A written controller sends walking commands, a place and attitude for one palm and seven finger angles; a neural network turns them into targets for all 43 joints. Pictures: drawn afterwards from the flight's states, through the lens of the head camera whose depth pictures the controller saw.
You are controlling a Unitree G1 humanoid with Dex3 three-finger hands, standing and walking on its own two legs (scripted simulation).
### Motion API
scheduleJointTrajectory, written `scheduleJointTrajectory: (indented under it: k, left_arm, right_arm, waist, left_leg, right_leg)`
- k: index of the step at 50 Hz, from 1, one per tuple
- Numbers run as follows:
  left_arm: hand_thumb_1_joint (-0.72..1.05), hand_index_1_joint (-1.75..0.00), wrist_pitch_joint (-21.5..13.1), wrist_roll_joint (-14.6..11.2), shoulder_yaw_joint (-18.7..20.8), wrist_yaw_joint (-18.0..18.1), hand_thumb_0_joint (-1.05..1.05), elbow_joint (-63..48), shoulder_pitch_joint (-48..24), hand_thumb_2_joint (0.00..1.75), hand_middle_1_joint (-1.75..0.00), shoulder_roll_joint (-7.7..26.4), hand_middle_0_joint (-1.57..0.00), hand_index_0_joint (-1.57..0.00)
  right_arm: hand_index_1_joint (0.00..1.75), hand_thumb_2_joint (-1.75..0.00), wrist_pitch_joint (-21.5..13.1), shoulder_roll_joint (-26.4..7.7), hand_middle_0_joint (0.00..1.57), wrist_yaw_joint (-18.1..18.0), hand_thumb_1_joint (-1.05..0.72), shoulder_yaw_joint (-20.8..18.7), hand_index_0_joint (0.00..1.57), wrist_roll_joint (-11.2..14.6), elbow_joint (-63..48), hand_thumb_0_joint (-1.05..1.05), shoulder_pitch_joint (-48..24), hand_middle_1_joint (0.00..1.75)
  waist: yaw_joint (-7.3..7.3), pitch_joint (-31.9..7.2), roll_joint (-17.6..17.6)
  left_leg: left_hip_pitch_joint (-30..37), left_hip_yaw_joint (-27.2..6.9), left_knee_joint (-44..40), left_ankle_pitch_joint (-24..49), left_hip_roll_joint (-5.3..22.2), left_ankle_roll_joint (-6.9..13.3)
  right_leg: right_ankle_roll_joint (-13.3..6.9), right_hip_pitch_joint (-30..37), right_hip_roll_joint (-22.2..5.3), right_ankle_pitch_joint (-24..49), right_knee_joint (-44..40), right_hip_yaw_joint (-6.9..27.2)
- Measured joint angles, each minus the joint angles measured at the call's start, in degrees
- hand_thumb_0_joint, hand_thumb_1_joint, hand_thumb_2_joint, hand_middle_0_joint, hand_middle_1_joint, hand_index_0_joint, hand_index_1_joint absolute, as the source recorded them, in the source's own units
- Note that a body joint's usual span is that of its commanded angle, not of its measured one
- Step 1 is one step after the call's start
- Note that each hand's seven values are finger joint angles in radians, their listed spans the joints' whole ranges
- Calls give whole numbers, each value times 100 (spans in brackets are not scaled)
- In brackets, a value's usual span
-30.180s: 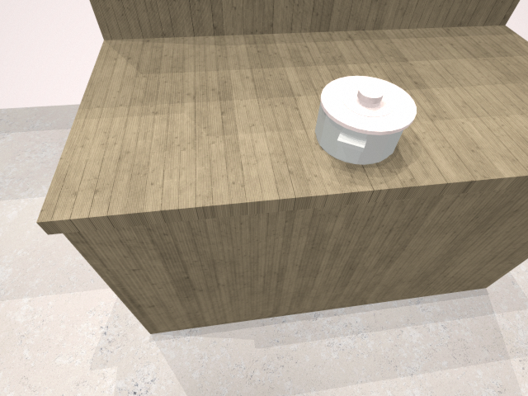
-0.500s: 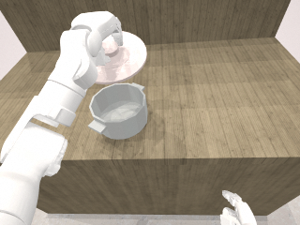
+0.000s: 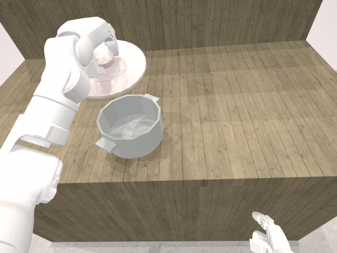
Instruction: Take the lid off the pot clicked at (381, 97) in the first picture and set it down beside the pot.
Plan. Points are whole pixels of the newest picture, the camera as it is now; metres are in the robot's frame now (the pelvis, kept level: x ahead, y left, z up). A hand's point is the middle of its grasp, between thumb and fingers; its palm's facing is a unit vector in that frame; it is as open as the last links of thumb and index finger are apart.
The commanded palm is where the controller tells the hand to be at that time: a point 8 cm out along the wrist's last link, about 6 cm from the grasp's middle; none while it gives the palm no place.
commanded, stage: move the lid sideways beside the pot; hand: left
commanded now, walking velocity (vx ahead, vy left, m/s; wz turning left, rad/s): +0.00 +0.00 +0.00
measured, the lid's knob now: (103, 59) +0.47 +0.16 +0.24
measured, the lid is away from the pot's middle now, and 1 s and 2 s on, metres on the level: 0.04 0.16 0.23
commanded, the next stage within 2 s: lower the lid onto the table in 1.70 s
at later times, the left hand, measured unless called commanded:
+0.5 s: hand (58, 65) +0.42 +0.23 +0.27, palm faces -0.12 -0.02 -0.99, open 8.2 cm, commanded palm +0.39 +0.24 +0.33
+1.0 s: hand (30, 67) +0.41 +0.28 +0.27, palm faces -0.11 -0.02 -0.99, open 8.2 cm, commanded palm +0.38 +0.29 +0.33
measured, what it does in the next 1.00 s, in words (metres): stands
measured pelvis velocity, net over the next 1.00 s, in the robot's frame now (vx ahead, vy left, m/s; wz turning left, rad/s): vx -0.02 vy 0.02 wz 0.01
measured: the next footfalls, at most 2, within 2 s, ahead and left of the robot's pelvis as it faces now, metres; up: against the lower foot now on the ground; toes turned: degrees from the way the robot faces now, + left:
none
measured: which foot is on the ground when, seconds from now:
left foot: down 0.00-1.00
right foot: down 0.00-1.00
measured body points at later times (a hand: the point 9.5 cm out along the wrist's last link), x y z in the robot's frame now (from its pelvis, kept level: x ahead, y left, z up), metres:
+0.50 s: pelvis -0.01 +0.01 +0.00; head +0.00 -0.02 +0.45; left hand +0.42 +0.23 +0.32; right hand +0.16 -0.22 -0.11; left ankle +0.02 +0.10 -0.74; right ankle -0.02 -0.11 -0.74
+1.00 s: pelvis -0.02 +0.02 +0.00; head +0.00 -0.01 +0.45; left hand +0.41 +0.28 +0.33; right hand +0.14 -0.23 -0.11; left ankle +0.02 +0.10 -0.74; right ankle -0.02 -0.11 -0.74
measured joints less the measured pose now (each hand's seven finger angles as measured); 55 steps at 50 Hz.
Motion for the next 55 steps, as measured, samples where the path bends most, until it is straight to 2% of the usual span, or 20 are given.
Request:
scheduleJointTrajectory:
  k: [10,18,26,38,55]
  left_arm:
    - [9,-78,-107,-5,-11,-194,-3,-81,23,102,-92,293,-84,-68]
    - [9,-78,-273,7,35,-219,-3,125,-71,102,-92,449,-84,-68]
    - [9,-78,-454,100,270,-250,-4,417,-82,102,-92,676,-84,-68]
    - [9,-78,-694,81,530,-287,-3,404,31,102,-92,928,-84,-68]
    - [9,-78,-950,164,813,-368,-4,540,130,102,-92,1370,-84,-68]
  right_arm:
    - [30,-90,10,-18,19,3,-90,-25,20,41,-34,1,-55,30]
    - [30,-90,10,38,19,-5,-90,-2,20,48,-31,1,-17,30]
    - [30,-90,82,44,20,-21,-90,11,20,53,-30,1,133,30]
    - [30,-90,151,-39,20,-22,-90,-65,20,71,-19,1,309,30]
    - [30,-90,250,-52,20,-63,-90,-71,20,101,-127,1,245,30]
  waist:
    - [72,51,-49]
    - [54,68,-64]
    - [-19,82,-65]
    - [-59,117,-57]
    - [-26,148,-88]
  left_leg:
    - [-63,-88,59,26,-28,22]
    - [-116,-105,63,71,-56,54]
    - [-158,-60,54,100,-57,90]
    - [-190,-35,53,123,-72,133]
    - [-273,-73,97,141,-49,135]
  right_leg:
    - [15,8,-24,33,-15,-90]
    - [43,-25,-49,85,-33,-109]
    - [74,-68,-51,152,-75,-62]
    - [106,-84,-66,212,-125,-37]
    - [100,-110,-37,268,-177,-72]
